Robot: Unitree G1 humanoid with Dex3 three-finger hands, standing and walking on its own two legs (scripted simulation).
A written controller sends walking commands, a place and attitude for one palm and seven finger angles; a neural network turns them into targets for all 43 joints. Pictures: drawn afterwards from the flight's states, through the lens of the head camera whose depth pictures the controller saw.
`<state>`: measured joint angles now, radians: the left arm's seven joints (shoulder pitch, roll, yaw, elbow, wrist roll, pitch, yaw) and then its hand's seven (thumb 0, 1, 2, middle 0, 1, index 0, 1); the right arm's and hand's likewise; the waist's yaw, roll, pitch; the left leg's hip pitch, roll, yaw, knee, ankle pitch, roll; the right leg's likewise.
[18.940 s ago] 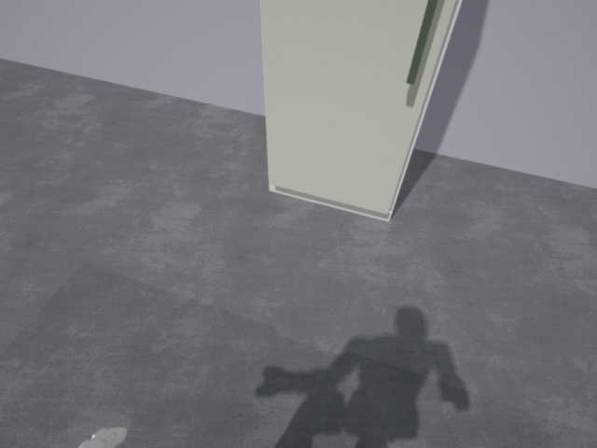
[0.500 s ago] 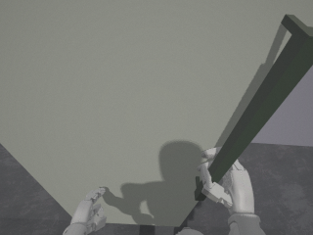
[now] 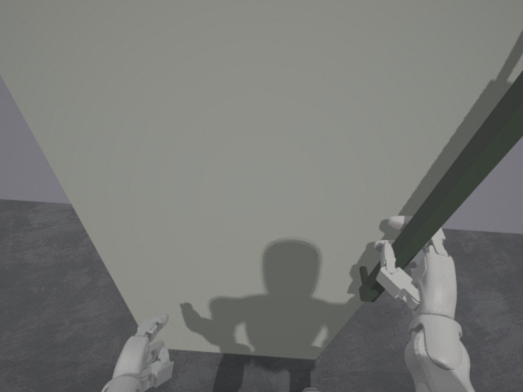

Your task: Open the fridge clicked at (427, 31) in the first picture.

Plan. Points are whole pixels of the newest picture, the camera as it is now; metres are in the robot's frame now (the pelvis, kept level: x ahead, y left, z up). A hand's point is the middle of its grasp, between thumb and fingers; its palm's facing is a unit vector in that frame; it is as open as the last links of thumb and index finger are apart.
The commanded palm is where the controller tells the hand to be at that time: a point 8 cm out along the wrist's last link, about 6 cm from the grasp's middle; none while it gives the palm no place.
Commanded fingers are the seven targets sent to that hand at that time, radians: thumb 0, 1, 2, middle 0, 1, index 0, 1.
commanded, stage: walk backward, drawing the door open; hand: right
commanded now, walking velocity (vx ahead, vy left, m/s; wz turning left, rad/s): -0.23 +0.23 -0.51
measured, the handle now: (423, 206) +0.33 -0.17 +0.18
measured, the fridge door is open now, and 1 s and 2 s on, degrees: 2 42 79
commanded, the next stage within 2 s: stop walking and hold the door back in 1.84 s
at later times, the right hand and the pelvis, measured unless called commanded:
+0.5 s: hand (378, 384) +0.14 -0.10 +0.10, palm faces +0.37 +0.92 -0.16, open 6.2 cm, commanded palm +0.09 -0.14 +0.08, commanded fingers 0.00 -0.90 -0.90 0.45 1.40 0.45 1.40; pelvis -0.07 +0.10 +0.01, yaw -17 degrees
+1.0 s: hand out of the picture -0.02 +0.01 +0.10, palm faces +0.66 +0.74 -0.17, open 6.2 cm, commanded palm -0.08 -0.01 +0.08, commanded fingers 0.00 -0.90 -0.90 0.45 1.40 0.45 1.40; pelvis -0.11 +0.25 +0.00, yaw -36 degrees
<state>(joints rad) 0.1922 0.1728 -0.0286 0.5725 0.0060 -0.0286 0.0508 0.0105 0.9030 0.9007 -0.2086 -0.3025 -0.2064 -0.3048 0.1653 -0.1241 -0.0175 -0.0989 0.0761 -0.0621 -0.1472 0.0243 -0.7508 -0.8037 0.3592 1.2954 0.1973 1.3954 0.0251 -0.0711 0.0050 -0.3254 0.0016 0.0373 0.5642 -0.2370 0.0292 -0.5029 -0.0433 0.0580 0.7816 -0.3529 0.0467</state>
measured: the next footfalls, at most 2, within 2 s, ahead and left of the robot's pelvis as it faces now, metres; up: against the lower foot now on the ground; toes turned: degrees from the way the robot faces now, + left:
right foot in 0.26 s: -0.06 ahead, -0.09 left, +0.00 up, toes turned -11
left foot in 0.58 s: +0.03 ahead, +0.22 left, +0.00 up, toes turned -18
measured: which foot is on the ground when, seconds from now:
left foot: down 0.00-0.26, up 0.28-0.56, down 0.58-0.96, up 0.98-1.00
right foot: up 0.00-0.24, down 0.26-0.58, up 0.60-0.94, down 0.96-1.00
